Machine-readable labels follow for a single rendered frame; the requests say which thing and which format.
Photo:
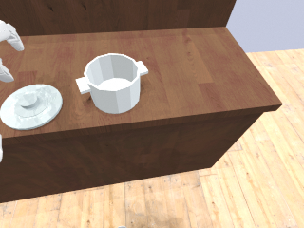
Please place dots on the robot left hand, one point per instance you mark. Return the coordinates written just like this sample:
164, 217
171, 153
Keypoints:
8, 32

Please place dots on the lid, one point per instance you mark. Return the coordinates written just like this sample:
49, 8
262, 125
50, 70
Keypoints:
16, 117

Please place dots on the knob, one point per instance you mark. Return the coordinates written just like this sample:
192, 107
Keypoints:
28, 101

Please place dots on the table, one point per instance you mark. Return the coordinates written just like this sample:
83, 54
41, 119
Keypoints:
200, 95

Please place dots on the pot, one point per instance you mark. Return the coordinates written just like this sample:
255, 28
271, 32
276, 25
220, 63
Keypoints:
114, 82

